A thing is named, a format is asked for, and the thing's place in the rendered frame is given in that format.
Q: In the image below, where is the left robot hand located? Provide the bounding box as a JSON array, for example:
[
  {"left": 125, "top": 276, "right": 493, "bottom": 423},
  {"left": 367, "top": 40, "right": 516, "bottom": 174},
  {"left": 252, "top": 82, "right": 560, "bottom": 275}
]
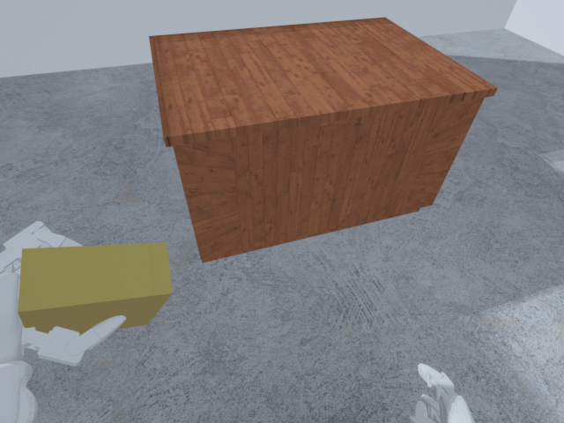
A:
[{"left": 0, "top": 221, "right": 127, "bottom": 367}]

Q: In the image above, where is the right robot hand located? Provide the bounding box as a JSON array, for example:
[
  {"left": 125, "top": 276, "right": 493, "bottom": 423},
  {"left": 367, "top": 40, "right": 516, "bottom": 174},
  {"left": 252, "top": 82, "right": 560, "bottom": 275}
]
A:
[{"left": 410, "top": 363, "right": 475, "bottom": 423}]

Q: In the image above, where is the sponge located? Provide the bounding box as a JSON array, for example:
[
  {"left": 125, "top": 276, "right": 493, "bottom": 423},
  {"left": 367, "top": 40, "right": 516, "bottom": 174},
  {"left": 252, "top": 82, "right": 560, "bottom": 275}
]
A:
[{"left": 18, "top": 242, "right": 173, "bottom": 336}]

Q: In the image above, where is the table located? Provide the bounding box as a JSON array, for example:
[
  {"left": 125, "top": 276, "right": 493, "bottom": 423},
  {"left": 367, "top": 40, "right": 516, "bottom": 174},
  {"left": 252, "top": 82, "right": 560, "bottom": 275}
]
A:
[{"left": 149, "top": 18, "right": 498, "bottom": 263}]

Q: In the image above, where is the robot left forearm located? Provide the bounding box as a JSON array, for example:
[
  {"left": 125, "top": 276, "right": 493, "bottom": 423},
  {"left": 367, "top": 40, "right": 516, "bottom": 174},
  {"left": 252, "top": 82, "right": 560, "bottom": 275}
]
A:
[{"left": 0, "top": 360, "right": 38, "bottom": 423}]

